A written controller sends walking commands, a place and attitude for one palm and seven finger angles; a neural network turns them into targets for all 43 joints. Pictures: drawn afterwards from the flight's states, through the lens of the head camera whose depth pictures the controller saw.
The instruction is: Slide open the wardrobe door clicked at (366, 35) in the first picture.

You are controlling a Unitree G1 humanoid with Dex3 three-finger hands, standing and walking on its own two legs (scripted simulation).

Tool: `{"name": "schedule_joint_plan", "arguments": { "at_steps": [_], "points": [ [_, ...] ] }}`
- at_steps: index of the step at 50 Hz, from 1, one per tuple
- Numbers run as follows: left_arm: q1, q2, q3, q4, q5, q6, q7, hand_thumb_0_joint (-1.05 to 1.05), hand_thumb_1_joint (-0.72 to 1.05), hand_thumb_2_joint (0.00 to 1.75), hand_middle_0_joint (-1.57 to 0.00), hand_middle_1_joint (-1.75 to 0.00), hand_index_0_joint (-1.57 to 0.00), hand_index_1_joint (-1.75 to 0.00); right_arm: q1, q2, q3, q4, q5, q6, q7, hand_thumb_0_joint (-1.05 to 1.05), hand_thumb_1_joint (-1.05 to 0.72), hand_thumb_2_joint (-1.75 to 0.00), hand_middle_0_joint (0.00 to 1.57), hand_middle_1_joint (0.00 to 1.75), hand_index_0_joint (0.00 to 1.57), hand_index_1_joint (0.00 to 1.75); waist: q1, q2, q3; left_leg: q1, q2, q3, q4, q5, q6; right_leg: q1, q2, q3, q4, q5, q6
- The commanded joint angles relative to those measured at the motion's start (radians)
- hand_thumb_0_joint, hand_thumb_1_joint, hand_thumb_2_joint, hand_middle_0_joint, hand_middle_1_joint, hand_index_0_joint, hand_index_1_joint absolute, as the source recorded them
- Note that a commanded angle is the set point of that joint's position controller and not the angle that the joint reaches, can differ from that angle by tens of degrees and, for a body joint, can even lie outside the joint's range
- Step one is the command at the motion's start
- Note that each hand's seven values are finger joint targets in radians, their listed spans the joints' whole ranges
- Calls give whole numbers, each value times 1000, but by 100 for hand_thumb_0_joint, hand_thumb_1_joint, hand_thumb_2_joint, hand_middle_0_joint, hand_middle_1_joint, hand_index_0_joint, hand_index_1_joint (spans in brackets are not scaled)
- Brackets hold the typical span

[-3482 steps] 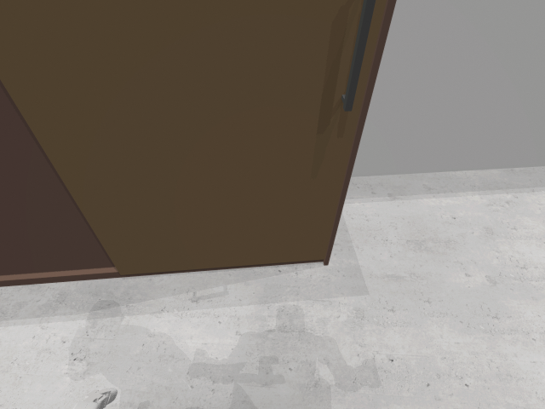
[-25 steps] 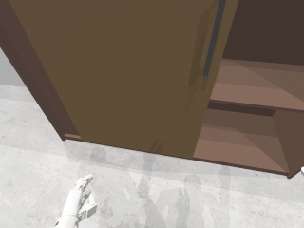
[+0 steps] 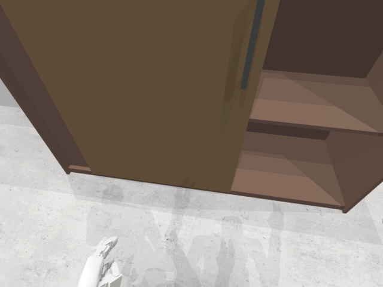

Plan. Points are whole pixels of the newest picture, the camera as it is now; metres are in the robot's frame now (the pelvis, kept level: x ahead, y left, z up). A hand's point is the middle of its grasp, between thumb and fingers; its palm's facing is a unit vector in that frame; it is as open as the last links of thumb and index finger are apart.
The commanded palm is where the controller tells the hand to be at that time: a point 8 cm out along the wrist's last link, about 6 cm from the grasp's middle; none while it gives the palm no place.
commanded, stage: stop stepping back and stand still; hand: right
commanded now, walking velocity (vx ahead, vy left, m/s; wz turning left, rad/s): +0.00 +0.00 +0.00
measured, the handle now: (251, 41) +0.73 -0.14 +0.18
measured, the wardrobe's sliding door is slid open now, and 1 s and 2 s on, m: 0.65 0.65 0.65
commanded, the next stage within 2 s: let the arm hang, fingers relaxed in 0.64 s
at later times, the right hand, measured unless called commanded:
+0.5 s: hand (369, 205) +0.23 -0.26 +0.15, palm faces +0.38 +0.80 -0.46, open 7.4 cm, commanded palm +0.17 -0.29 +0.17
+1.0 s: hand out of the picture +0.10 -0.19 -0.15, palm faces -0.05 +0.97 -0.24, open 7.4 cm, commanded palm none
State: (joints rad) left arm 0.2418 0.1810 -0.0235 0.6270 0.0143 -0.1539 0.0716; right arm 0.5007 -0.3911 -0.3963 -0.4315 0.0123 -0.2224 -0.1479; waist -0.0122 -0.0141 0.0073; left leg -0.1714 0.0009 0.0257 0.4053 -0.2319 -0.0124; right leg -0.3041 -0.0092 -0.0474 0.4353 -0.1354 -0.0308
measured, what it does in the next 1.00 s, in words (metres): stands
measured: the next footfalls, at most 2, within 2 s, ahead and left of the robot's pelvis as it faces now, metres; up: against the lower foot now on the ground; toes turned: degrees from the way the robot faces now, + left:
none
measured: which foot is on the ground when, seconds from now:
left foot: down 0.00-1.00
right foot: down 0.00-1.00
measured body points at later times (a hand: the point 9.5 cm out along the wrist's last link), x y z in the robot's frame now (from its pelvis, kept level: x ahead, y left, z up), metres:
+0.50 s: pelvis +0.02 +0.00 +0.00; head +0.04 -0.01 +0.45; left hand +0.20 +0.24 -0.07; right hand +0.20 -0.30 +0.17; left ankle -0.01 +0.13 -0.74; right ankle +0.06 -0.09 -0.74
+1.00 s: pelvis +0.00 +0.00 -0.01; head +0.02 +0.00 +0.44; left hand +0.12 +0.27 -0.14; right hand +0.10 -0.25 -0.13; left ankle -0.01 +0.13 -0.74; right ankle +0.06 -0.09 -0.74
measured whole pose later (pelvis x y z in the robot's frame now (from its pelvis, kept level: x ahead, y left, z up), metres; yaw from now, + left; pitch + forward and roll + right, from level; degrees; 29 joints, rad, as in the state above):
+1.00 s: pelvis +0.00 +0.00 -0.01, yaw +0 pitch +1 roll +0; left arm 0.15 0.28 0.00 0.87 0.02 0.00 -0.01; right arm 0.28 -0.23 0.01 0.72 -0.03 0.06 0.01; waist 0.03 -0.02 0.01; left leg -0.27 0.03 0.02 0.59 -0.33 -0.02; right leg -0.38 0.01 -0.05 0.56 -0.20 -0.04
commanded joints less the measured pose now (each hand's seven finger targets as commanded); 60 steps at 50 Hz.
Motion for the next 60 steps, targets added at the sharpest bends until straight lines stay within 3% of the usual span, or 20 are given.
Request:
{"name": "schedule_joint_plan", "arguments": {
  "at_steps": [1,5,8,11,13,18,23,30,36,37,38,39,41,44,47,51,52,55,57,60],
  "points": [
    [-112,147,61,-145,-2,-50,9,0,90,90,-20,-30,-20,-30,-3,-154,-110,-120,22,-50,-19,0,-90,-90,20,30,20,30,5,38,-62,-74,42,-101,-163,-73,38,69,-39,70,-45,-182,26],
    [-115,152,62,-132,-9,-47,14,0,90,90,-20,-30,-20,-30,-43,-143,-82,-92,25,-39,-13,0,-90,-90,20,30,20,30,10,33,-57,-109,40,-99,-166,-46,26,109,-44,68,-32,-122,20],
    [-132,160,62,-133,-9,-48,24,0,90,90,-20,-30,-20,-30,-130,-183,-94,-149,18,-43,-16,0,-90,-90,20,30,20,30,9,-27,-53,-93,20,-75,-142,-23,16,113,-50,75,-66,-109,17],
    [-127,155,58,-142,-8,-50,26,0,90,90,-20,-30,-20,-30,-125,-181,-89,-179,14,-46,-16,0,-90,-90,20,30,20,30,2,-67,-65,-54,8,-58,-108,26,13,112,-54,81,-90,-82,11],
    [-128,156,61,-147,-6,-51,26,0,90,90,-20,-30,-20,-30,-101,-210,-120,-206,16,-50,-21,0,-90,-90,20,30,20,30,-4,-69,-89,-23,10,-57,-96,64,14,110,-53,84,-84,-43,11],
    [-117,154,66,-156,-6,-46,18,0,90,90,-20,-30,-20,-30,11,-196,-135,-198,28,-48,-19,0,-90,-90,20,30,20,30,-8,-62,-137,13,19,-60,-80,181,15,132,-49,65,-35,117,18],
    [-111,158,67,-156,-11,-35,17,0,90,90,-20,-30,-20,-30,35,-177,-129,-169,37,-41,-16,0,-90,-90,20,30,20,30,-2,-53,-147,5,20,-52,-70,230,9,153,-62,60,-22,194,22],
    [-114,158,60,-160,-12,-29,23,0,90,90,-20,-30,-20,-30,-29,-170,-99,-172,35,-33,-12,0,-90,-90,20,30,20,30,0,-29,-127,-9,12,-42,-77,182,1,152,-68,65,-49,139,17],
    [-124,152,56,-163,-10,-29,23,0,90,90,-20,-30,-20,-30,-60,-176,-100,-190,28,-39,-15,0,-90,-90,20,30,20,30,-1,-64,-98,-16,12,-50,-99,104,8,125,-59,67,-84,-15,15],
    [-157,341,95,90,-27,-57,-73,0,90,90,-20,-30,-20,-30,-74,-14,289,604,-28,109,116,0,-90,-90,20,30,20,30,49,-50,-35,-114,98,9,65,193,34,32,-115,119,69,244,1],
    [-102,304,105,90,-29,14,-71,0,90,90,-20,-30,-20,-30,-81,-5,278,620,-29,192,137,0,-90,-90,20,30,20,30,35,-50,-118,-118,97,-42,36,123,35,102,-130,90,60,302,11],
    [-89,302,101,62,-30,42,-70,0,90,90,-20,-30,-20,-30,-94,-9,278,605,-25,216,141,0,-90,-90,20,30,20,30,35,-76,-104,-133,78,-14,60,22,36,94,-144,103,48,256,1],
    [-111,296,84,68,-15,74,-70,0,90,90,-20,-30,-20,-30,-128,-6,291,692,-31,219,145,0,-90,-90,20,30,20,30,20,-38,-99,-96,46,-1,156,-77,39,-27,-170,180,-4,136,-46],
    [-123,282,69,96,5,101,-70,0,90,90,-20,-30,-20,-30,-166,-21,312,863,-39,219,146,0,-90,-90,20,30,20,30,3,124,-94,-55,58,-33,124,-27,44,-51,-147,198,-8,92,-48],
    [-112,242,62,149,10,125,-69,0,90,90,-20,-30,-20,-30,-222,-25,334,1025,-39,222,142,0,-90,-90,20,30,20,30,20,174,-90,-88,113,-95,44,13,57,-1,-83,140,47,42,-20],
    [-89,190,51,216,14,153,-65,0,90,90,-20,-30,-20,-30,-254,-5,360,1185,-32,226,136,0,-90,-90,20,30,20,30,40,1,-44,-168,129,-135,-32,-89,76,71,-55,115,45,-38,0],
    [-80,185,50,236,13,156,-63,0,90,90,-20,-30,-20,-30,-249,2,363,1223,-30,225,135,0,-90,-90,20,30,20,30,39,-58,-37,-165,117,-129,-35,-122,73,67,-64,125,21,-64,-1],
    [-57,174,54,283,14,164,-52,0,90,90,-20,-30,-20,-30,-210,23,357,1318,-29,226,133,0,-90,-90,20,30,20,30,27,-147,-11,-122,93,-114,-51,-152,72,17,-75,144,-22,-161,-5],
    [-38,175,58,308,11,166,-49,0,90,90,-20,-30,-20,-30,-194,17,359,1367,-27,226,136,0,-90,-90,20,30,20,30,23,-160,-4,-103,88,-108,-56,-165,76,-6,-75,152,-44,-217,-5],
    [-2,182,67,338,9,166,-43,0,90,90,-20,-30,-20,-30,-195,21,357,1418,-28,222,136,0,-90,-90,20,30,20,30,26,-74,-5,-110,94,-110,-83,-189,79,12,-77,154,-35,-217,-6]
  ]
}}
